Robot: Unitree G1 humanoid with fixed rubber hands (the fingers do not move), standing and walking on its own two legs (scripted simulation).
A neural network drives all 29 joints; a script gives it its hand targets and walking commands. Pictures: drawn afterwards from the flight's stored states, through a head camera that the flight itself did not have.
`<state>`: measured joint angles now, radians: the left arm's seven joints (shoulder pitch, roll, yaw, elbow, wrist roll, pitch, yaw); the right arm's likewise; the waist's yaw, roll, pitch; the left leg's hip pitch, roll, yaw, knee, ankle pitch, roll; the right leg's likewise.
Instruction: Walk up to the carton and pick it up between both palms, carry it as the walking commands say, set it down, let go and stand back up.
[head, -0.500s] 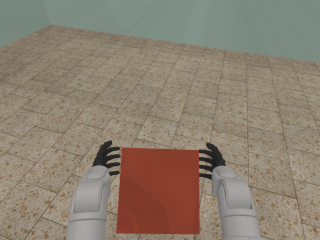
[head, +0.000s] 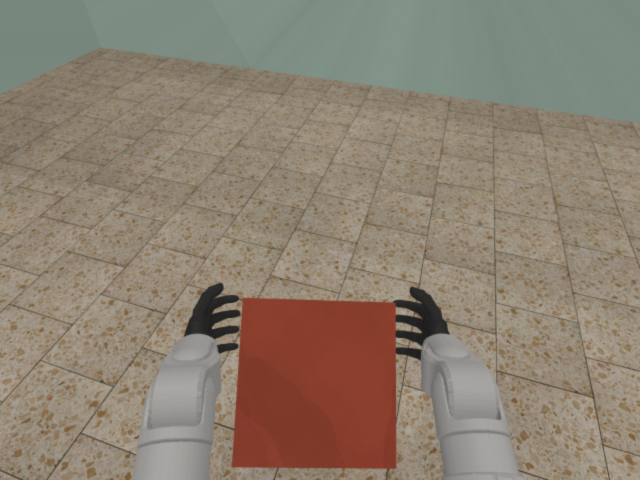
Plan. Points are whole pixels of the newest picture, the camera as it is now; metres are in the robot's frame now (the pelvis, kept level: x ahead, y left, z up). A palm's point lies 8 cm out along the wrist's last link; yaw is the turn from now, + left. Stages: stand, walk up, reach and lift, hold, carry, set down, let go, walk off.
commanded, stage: carry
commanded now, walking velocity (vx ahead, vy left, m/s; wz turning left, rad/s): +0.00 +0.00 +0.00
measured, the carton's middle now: (314, 369) +0.31 +0.01 -0.07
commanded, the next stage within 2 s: hold in 0.20 s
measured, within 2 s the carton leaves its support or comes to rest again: neither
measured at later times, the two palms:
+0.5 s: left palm (206, 354) +0.27 +0.13 +0.06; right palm (448, 350) +0.27 -0.16 +0.05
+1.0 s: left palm (192, 351) +0.26 +0.14 +0.08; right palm (445, 349) +0.26 -0.15 +0.07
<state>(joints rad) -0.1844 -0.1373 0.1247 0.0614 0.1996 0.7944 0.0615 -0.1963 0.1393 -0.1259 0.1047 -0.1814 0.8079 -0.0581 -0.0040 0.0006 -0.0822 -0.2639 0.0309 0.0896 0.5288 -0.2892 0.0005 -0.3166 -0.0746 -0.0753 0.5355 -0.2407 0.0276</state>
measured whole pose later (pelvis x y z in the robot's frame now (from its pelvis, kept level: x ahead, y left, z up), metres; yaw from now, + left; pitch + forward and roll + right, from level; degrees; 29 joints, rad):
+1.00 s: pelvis -0.05 -0.03 +0.01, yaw +6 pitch -12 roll -1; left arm -0.49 -0.12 0.34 0.51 0.37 0.67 -0.08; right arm -0.45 0.21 -0.40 0.44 -0.34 0.72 -0.01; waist -0.04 0.01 0.06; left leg -0.05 0.02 -0.06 0.43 -0.18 -0.01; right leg -0.03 0.00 -0.01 0.39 -0.15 0.00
